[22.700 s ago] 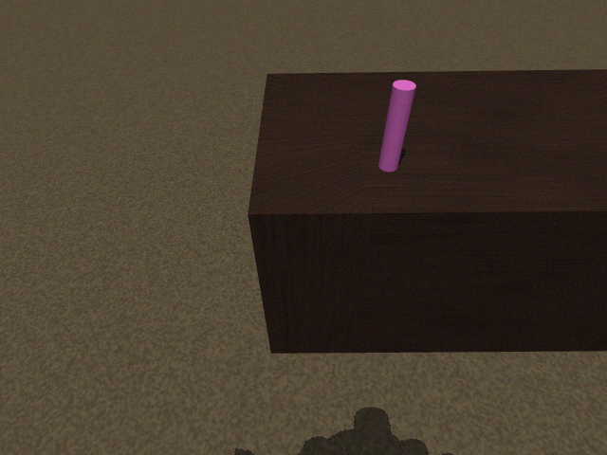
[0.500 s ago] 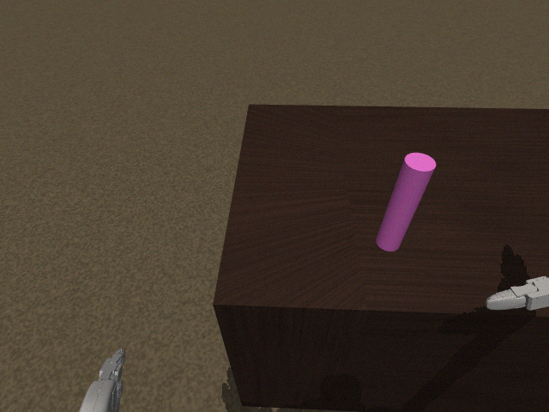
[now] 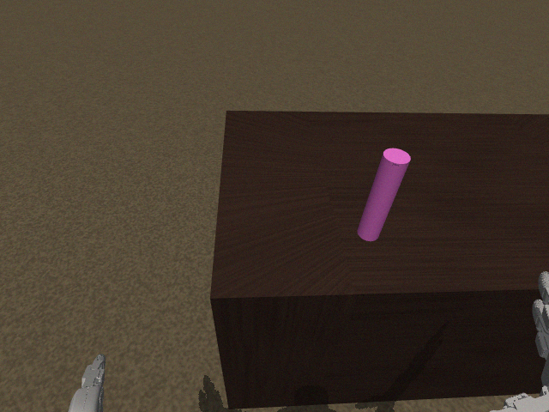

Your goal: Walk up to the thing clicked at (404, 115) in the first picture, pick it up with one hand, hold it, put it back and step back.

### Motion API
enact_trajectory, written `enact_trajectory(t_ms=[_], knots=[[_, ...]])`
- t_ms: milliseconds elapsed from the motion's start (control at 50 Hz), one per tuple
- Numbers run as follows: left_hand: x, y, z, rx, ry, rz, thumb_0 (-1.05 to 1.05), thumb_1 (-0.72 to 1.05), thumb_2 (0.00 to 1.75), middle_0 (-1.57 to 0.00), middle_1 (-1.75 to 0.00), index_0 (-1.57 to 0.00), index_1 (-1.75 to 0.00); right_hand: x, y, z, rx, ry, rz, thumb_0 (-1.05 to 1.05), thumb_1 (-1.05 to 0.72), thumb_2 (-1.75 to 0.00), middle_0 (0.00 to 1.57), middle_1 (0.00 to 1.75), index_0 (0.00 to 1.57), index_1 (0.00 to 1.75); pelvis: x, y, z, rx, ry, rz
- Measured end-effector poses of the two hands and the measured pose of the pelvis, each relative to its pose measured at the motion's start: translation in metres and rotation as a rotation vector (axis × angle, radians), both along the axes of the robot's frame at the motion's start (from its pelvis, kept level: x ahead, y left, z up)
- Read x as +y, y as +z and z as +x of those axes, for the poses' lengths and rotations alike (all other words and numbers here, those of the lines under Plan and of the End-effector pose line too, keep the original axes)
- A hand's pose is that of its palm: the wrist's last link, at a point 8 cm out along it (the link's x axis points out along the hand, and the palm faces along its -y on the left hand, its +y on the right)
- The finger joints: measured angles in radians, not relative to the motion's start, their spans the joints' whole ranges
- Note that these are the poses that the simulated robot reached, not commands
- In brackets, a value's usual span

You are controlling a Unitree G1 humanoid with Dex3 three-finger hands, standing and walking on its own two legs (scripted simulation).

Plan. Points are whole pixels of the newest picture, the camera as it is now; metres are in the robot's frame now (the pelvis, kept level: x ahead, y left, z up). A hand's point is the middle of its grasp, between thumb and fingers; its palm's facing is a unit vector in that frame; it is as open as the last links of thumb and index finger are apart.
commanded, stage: sink last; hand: right
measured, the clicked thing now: (380, 198) +0.50 -0.21 +0.04
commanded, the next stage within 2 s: home in 0.20 s
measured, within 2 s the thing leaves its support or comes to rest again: neither
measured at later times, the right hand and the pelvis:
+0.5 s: hand (487, 358) +0.19 -0.25 +0.06, palm faces +0.31 +0.89 -0.35, open 17.4 cm; pelvis +0.00 +0.00 +0.01, yaw +1 degrees
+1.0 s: hand (387, 389) +0.20 -0.17 -0.09, palm faces +0.06 +0.98 -0.20, open 17.4 cm; pelvis +0.01 +0.00 +0.01, yaw +2 degrees
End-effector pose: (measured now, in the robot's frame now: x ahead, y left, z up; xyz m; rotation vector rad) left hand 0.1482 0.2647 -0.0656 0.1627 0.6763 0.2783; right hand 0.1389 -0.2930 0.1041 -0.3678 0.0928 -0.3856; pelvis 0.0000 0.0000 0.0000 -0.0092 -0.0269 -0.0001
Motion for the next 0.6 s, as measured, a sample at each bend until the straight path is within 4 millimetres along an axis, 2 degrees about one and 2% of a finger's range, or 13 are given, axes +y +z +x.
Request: enact_trajectory(t_ms=[160,260,340,460,600], knots=[[0.005,-0.008,-0.014,0.024,-0.002,0.008,-0.01,-0.51,0.05,-0.06,-0.05,-0.06,-0.05,-0.011,0.018,0.002,-0.054,-0.015,-0.090,-0.01,0.56,-0.05,0.06,0.07,0.07,0.06,0.004,0.002,-0.006,-0.012,0.005,-0.003],[0.001,-0.004,-0.011,0.006,-0.015,0.010,-0.01,-0.52,0.06,-0.06,-0.05,-0.06,-0.05,-0.015,0.026,0.008,-0.098,-0.007,-0.110,-0.01,0.54,-0.05,0.06,0.07,0.07,0.06,0.003,0.004,-0.005,-0.019,0.010,-0.004],[-0.003,0.003,-0.004,-0.022,-0.024,0.008,-0.01,-0.52,0.07,-0.06,-0.05,-0.06,-0.06,-0.012,0.020,0.011,-0.094,0.013,-0.089,-0.01,0.53,-0.06,0.06,0.07,0.06,0.06,0.002,0.006,-0.002,-0.025,0.011,-0.004],[-0.011,0.011,0.003,-0.039,-0.047,0.010,-0.01,-0.37,0.22,-0.09,-0.11,-0.09,-0.12,-0.006,-0.009,0.014,-0.018,0.029,-0.008,-0.01,0.52,-0.06,0.06,0.07,0.07,0.06,-0.001,0.008,0.002,-0.029,0.014,-0.003],[-0.049,-0.003,0.010,0.017,-0.111,-0.062,-0.01,0.04,0.49,-0.13,-0.18,-0.13,-0.19,0.025,-0.073,0.016,0.195,0.086,0.147,-0.01,0.53,-0.06,0.06,0.06,0.06,0.05,-0.004,0.009,0.003,-0.011,0.017,0.002]])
